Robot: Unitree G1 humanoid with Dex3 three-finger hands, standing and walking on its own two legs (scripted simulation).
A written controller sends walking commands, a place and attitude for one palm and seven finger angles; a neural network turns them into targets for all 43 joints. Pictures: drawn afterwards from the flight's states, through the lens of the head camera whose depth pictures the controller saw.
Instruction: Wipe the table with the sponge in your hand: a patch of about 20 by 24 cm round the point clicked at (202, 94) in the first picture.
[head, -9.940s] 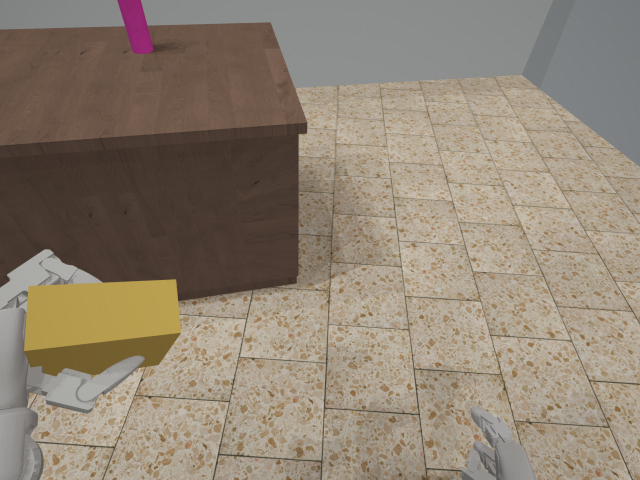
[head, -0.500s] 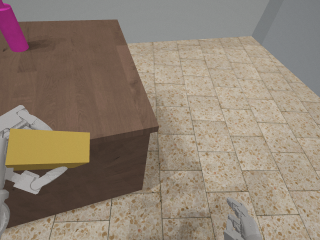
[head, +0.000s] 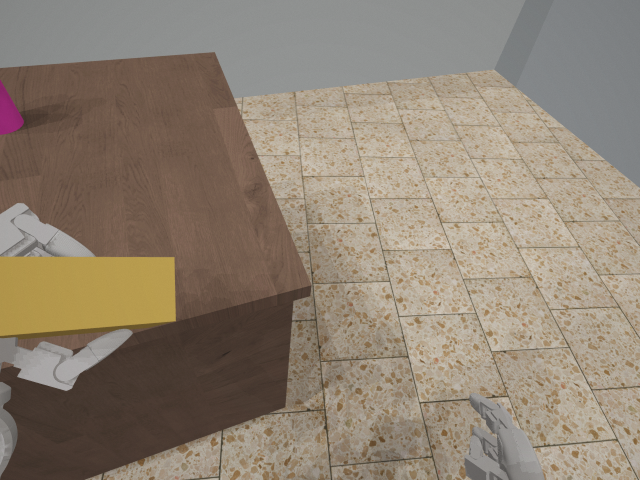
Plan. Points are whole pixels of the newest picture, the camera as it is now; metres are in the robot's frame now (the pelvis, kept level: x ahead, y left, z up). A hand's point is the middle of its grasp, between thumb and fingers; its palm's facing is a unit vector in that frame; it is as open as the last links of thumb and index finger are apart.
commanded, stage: shuffle to correct the standing spot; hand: left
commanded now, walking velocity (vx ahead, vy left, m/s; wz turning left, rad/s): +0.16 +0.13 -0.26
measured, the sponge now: (113, 299) +0.23 +0.21 +0.17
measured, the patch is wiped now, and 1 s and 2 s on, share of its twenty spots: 0.00 0.00 0.00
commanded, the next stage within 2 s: come to a stop and stand still in 0.62 s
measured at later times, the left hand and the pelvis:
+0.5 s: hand (66, 242) +0.28 +0.27 +0.18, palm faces +0.38 -0.79 -0.48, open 9.6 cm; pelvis +0.06 +0.02 +0.00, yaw -2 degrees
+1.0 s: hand (10, 192) +0.33 +0.34 +0.18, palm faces +0.42 -0.84 -0.35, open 9.6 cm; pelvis +0.10 +0.09 +0.02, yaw -1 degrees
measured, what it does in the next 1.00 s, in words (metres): walks ahead: right foot, then left foot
